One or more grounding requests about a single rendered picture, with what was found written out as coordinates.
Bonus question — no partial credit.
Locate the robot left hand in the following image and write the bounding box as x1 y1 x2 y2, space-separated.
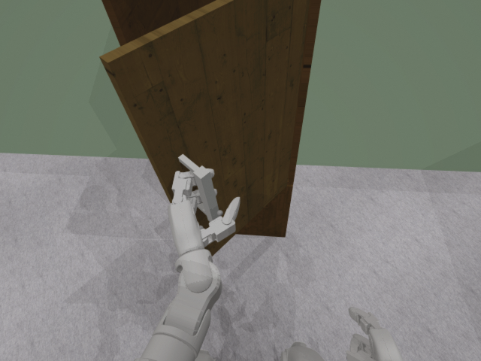
168 168 241 257

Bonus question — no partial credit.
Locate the right robot thigh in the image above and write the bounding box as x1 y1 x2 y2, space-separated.
280 346 325 361

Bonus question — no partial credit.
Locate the right robot shin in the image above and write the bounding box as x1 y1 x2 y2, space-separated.
291 341 307 347

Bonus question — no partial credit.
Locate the robot right hand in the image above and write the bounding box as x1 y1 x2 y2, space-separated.
346 307 403 361

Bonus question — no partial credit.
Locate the handle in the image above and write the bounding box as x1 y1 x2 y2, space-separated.
178 154 220 222

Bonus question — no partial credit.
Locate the robot left forearm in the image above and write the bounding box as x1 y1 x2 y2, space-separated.
134 249 222 361

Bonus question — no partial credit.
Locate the cupboard door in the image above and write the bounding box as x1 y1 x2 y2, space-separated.
99 0 310 256

